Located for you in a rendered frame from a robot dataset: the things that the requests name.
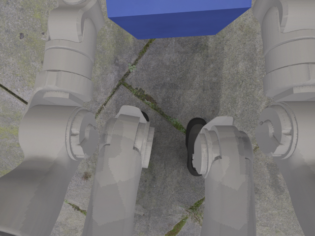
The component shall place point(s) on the right robot forearm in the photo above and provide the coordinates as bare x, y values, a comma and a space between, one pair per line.
288, 37

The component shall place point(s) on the carton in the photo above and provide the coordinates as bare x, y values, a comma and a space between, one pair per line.
149, 19

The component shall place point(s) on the left robot shin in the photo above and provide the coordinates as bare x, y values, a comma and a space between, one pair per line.
108, 129

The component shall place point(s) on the right robot upper arm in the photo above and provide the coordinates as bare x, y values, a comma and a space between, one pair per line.
286, 131

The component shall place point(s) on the left robot forearm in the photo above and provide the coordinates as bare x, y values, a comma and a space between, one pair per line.
66, 76

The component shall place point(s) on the left robot upper arm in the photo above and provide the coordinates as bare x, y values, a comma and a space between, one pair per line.
54, 140

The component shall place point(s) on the robot left thigh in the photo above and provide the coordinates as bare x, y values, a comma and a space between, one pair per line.
113, 197

